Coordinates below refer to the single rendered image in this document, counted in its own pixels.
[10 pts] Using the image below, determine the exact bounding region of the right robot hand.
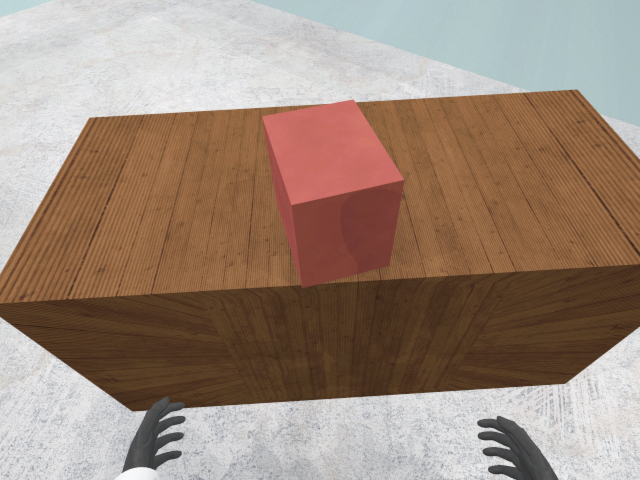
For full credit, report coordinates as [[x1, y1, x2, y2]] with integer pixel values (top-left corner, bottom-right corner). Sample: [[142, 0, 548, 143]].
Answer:
[[477, 416, 559, 480]]

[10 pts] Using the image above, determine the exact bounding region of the left robot hand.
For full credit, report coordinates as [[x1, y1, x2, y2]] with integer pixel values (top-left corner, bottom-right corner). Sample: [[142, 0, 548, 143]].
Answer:
[[122, 396, 186, 473]]

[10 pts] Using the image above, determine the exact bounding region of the carton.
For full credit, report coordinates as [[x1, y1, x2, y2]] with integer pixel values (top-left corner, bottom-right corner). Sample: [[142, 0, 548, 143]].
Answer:
[[262, 99, 404, 288]]

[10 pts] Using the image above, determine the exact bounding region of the pedestal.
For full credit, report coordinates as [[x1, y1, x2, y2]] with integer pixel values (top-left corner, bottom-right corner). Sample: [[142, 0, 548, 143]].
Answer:
[[0, 89, 640, 412]]

